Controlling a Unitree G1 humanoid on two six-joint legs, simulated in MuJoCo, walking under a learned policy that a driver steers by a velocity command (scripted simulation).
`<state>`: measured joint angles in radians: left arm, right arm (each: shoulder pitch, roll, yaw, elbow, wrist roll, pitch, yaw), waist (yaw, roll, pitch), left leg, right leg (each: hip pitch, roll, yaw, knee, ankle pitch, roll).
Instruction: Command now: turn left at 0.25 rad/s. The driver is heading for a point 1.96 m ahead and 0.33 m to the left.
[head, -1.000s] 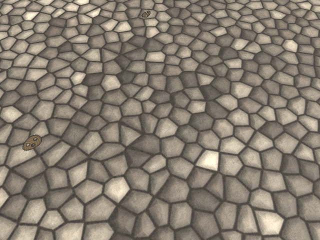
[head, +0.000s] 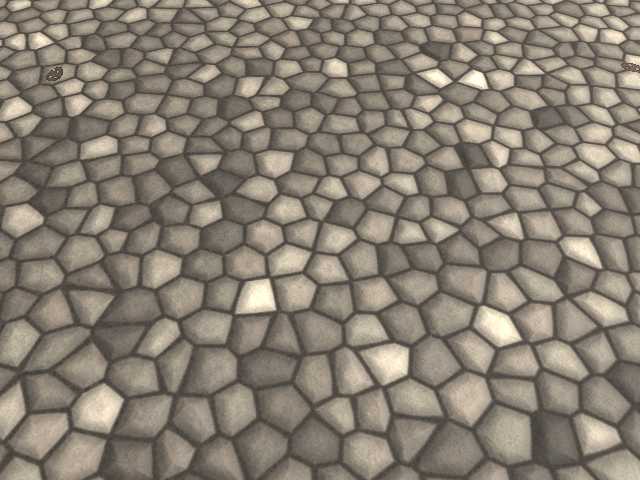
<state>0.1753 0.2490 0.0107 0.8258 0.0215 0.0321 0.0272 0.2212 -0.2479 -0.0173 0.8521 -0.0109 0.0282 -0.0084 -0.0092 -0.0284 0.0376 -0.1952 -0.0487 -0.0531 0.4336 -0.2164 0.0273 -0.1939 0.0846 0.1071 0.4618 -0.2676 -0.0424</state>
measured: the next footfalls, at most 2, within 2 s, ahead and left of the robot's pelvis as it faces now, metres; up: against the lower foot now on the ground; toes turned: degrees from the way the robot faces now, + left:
right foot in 0.18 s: +0.01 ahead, -0.11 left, +0.00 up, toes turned +10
left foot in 0.58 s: +0.06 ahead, +0.15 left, +0.00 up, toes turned +22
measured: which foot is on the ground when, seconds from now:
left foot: down 0.00-0.20, up 0.22-0.56, down 0.58-1.00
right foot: up 0.00-0.16, down 0.18-0.58, up 0.60-1.00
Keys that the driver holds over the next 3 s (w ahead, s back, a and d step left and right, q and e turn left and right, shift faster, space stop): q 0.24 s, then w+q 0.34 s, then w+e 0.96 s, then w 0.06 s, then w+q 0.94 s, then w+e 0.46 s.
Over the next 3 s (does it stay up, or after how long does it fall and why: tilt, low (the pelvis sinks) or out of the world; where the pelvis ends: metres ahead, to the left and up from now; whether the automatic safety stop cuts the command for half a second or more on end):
stays up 1.23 0.32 0.00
